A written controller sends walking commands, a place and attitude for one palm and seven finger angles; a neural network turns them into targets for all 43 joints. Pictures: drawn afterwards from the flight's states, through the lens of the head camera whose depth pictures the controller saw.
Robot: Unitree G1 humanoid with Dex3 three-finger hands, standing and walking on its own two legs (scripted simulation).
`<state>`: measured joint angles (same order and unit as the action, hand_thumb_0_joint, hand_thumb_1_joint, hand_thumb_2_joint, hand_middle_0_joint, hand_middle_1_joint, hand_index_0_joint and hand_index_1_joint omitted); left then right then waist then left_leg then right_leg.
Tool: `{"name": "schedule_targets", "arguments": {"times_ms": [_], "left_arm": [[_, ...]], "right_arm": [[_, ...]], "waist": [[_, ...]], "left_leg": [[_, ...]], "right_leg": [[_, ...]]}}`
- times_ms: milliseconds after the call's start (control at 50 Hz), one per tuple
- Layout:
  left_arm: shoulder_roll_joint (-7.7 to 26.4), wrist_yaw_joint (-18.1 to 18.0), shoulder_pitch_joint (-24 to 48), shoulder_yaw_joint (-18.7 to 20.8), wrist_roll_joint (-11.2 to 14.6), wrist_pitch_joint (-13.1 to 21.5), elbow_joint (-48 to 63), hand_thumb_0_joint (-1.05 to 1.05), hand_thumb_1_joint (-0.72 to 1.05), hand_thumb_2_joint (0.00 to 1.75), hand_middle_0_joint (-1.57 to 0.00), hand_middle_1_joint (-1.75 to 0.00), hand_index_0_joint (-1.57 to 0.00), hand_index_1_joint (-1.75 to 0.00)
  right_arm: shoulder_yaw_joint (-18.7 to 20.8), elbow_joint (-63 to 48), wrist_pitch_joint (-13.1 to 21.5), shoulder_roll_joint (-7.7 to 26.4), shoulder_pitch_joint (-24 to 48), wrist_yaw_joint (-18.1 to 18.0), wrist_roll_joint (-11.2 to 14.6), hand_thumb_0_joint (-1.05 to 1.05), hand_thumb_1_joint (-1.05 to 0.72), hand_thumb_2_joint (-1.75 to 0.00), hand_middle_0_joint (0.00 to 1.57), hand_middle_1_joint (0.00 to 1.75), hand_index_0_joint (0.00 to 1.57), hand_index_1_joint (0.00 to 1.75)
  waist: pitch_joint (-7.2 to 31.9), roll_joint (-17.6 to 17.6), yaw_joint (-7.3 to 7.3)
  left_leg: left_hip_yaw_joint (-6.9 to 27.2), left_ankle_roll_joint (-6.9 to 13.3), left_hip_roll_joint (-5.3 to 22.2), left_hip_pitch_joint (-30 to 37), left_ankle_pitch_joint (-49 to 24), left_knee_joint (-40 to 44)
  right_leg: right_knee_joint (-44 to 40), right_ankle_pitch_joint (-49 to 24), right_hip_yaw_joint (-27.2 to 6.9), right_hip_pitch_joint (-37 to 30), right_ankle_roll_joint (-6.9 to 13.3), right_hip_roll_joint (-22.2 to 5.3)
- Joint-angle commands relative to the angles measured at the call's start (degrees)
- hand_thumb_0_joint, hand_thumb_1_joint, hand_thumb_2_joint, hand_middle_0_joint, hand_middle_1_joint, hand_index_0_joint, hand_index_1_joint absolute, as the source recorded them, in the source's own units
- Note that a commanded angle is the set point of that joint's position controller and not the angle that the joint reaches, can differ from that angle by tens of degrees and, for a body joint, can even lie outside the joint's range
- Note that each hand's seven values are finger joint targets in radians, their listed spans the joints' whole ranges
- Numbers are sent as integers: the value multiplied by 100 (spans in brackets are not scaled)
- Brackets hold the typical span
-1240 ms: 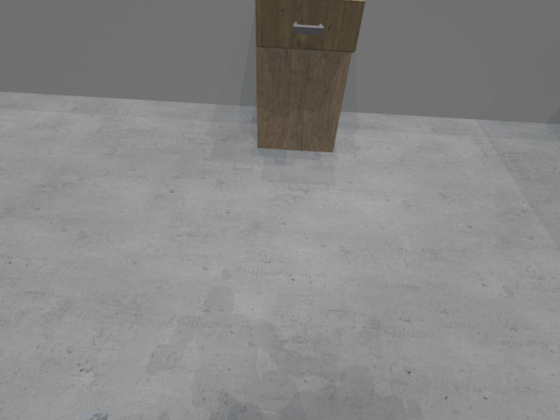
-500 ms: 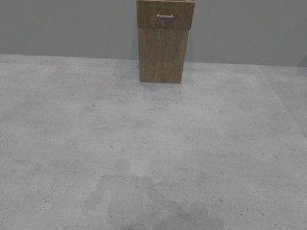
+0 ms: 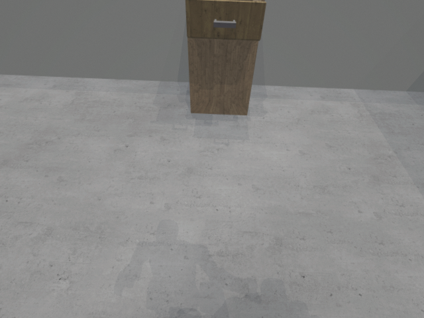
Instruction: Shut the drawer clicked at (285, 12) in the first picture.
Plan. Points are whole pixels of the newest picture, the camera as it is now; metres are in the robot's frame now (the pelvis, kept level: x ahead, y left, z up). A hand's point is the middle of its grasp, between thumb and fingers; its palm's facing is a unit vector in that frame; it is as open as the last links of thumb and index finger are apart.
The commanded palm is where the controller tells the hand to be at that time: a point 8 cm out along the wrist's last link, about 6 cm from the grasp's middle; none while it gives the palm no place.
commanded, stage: look at it before walking up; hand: left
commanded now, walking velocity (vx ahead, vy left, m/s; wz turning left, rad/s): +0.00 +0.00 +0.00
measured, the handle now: (224, 22) +1.46 +0.01 +0.00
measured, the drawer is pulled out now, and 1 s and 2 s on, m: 0.23 0.23 0.23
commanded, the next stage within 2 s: walk to a spot facing it in 0.20 s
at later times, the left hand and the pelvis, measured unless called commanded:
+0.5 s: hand out of the picture +0.06 +0.22 -0.17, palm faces -0.04 -0.96 -0.26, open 7.4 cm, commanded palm none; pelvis +0.02 +0.00 -0.01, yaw -3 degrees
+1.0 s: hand out of the picture +0.13 +0.23 -0.20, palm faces -0.13 -0.98 -0.12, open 7.4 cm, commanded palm none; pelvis +0.18 +0.05 -0.02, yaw -13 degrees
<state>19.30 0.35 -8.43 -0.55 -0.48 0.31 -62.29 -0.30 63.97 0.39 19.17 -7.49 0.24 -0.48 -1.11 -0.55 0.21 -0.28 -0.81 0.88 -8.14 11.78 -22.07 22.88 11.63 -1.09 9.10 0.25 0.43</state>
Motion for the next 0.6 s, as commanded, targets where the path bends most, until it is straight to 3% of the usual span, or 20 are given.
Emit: {"name": "schedule_targets", "arguments": {"times_ms": [0,280,320,360,400,420,500,540,560,580], "left_arm": [[1178,-103,263,247,-18,130,374,0,90,90,-20,-30,-20,-30],[1201,-97,238,241,-22,138,348,0,90,90,-20,-30,-20,-30],[497,-113,-179,105,-20,13,181,0,90,90,-20,-30,-20,-30],[493,-61,-363,137,-59,-68,179,0,90,90,-20,-30,-20,-30],[500,1,-477,207,-82,-93,286,0,90,90,-20,-30,-20,-30],[463,24,-545,232,-87,-87,331,0,90,90,-20,-30,-20,-30],[193,70,-889,309,-89,41,462,0,90,90,-20,-30,-20,-30],[99,68,-1119,344,-85,103,490,0,90,90,-20,-30,-20,-30],[40,63,-1258,368,-93,136,463,0,90,90,-20,-30,-20,-30],[44,44,-1476,395,-100,176,397,0,90,90,-20,-30,-20,-30]], "right_arm": [[231,-372,153,1162,307,-84,0,0,-90,-90,20,30,20,30],[233,-366,156,1178,331,-84,6,0,-90,-90,20,30,20,30],[69,-209,58,463,-62,-58,-48,0,-90,-90,20,30,20,30],[113,-207,-4,460,-235,-41,-78,0,-90,-90,20,30,20,30],[173,-283,-12,527,-346,-33,-97,0,-90,-90,20,30,20,30],[205,-319,4,541,-400,-35,-96,0,-90,-90,20,30,20,30],[304,-411,129,536,-790,-66,-68,0,-90,-90,20,30,20,30],[363,-466,170,515,-841,-70,-41,0,-90,-90,20,30,20,30],[369,-476,193,446,-845,-80,-38,0,-90,-90,20,30,20,30],[363,-516,226,321,-827,-86,-31,0,-90,-90,20,30,20,30]], "waist": [[183,60,-24],[282,54,-25],[314,22,-24],[-181,6,-30],[-559,38,-38],[-683,103,-34],[-533,325,-18],[-562,505,-99],[-605,419,-149],[-568,98,-225]], "left_leg": [[532,230,595,7,-508,407],[506,227,620,132,-628,423],[310,111,572,164,148,296],[264,138,528,-184,1514,291],[307,206,587,-500,2199,292],[362,265,640,-539,2330,279],[639,532,996,-320,2059,65],[709,610,1133,-400,2013,-83],[597,585,1089,-558,1754,-374],[314,486,912,-836,1378,-902]], "right_leg": [[-448,-531,-588,56,157,-710],[-472,-694,-584,-12,154,-723],[-441,262,-628,85,89,-646],[-487,1622,-814,561,167,-531],[-361,2149,-894,889,253,-396],[-220,2167,-895,1037,294,-338],[620,1580,-717,1226,389,-101],[892,1443,-655,1251,401,-40],[926,1223,-742,1110,445,-66],[812,867,-1008,797,541,-199]]}}
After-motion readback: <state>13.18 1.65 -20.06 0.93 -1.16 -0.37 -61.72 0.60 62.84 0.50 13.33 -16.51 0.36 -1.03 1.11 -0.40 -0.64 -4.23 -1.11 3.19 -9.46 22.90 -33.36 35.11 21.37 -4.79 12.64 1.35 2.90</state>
